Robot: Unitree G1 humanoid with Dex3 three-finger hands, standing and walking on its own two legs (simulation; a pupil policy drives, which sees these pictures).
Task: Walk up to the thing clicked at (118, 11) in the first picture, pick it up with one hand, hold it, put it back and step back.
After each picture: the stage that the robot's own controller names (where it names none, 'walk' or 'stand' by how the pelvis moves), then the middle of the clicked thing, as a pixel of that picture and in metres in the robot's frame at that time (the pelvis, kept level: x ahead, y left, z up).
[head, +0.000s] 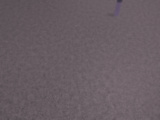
stand; (118, 6) +1.93 -0.48 -0.65
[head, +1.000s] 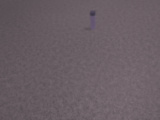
walk; (92, 20) +1.81 -0.05 -0.61
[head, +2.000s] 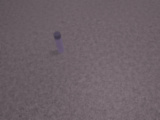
walk; (59, 42) +1.15 +0.30 -0.64
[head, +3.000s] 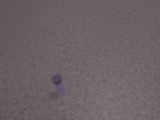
walk; (59, 85) +0.67 +0.27 -0.65
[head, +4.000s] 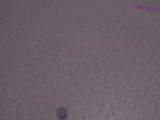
walk; (63, 118) +0.42 +0.18 -0.65
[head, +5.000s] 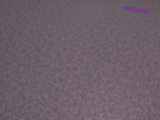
stand; out of the picture +0.32 +0.18 -0.65
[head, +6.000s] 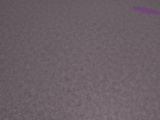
stand; out of the picture +0.31 +0.17 -0.65
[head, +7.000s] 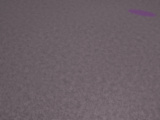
stand; out of the picture +0.32 +0.18 -0.66
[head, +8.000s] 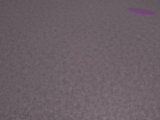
stand; out of the picture +0.31 +0.18 -0.66
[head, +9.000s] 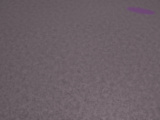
stand; out of the picture +0.30 +0.18 -0.66
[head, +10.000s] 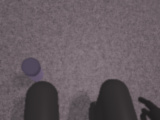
go down; (34, 71) +0.37 +0.19 -0.33
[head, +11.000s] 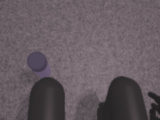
go down; (41, 67) +0.38 +0.18 -0.28
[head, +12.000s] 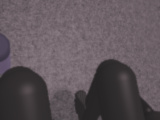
close in; out of the picture +0.38 +0.22 -0.17
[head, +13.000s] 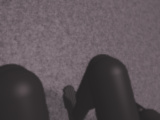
close; out of the picture +0.39 +0.22 -0.16
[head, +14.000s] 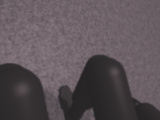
lift; out of the picture +0.38 +0.23 -0.16
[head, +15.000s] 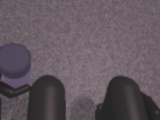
lift; (17, 75) +0.30 +0.23 -0.04
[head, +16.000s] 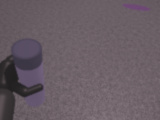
hold; (31, 77) +0.31 +0.17 +0.09
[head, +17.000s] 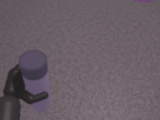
hold; (38, 85) +0.30 +0.16 +0.03
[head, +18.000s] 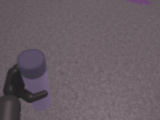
hold; (37, 84) +0.30 +0.16 +0.04
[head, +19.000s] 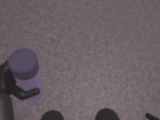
crouch; (29, 80) +0.33 +0.18 -0.03
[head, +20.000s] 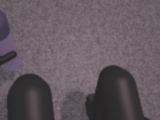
lower; (2, 46) +0.42 +0.22 -0.09
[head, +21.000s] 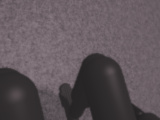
lower; out of the picture +0.40 +0.23 -0.16
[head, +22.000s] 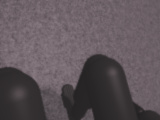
lower; out of the picture +0.39 +0.21 -0.16
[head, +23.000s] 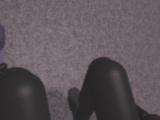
lower; out of the picture +0.38 +0.22 -0.14
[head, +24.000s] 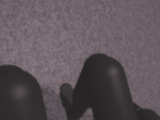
lower; out of the picture +0.38 +0.23 -0.16
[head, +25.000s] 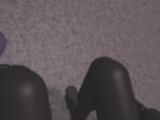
open; out of the picture +0.39 +0.22 -0.17
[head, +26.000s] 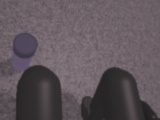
stand; (22, 55) +0.39 +0.20 -0.20
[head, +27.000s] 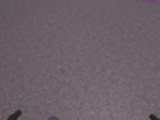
stand; out of the picture +0.32 +0.17 -0.57
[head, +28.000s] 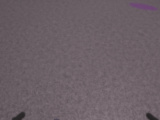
stand; out of the picture +0.33 +0.16 -0.60
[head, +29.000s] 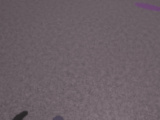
stand; out of the picture +0.33 +0.16 -0.61
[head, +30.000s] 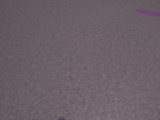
walk; out of the picture +0.35 +0.16 -0.65
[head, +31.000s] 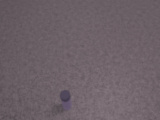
walk; (66, 100) +0.46 +0.13 -0.64
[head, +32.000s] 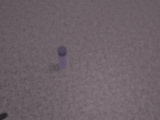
walk; (62, 58) +0.78 +0.15 -0.62
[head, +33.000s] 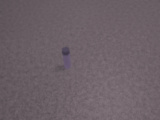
stand; (66, 58) +0.99 +0.20 -0.64
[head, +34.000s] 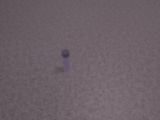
stand; (66, 60) +0.99 +0.17 -0.66
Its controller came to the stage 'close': yes
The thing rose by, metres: 0.69
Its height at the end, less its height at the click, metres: +0.00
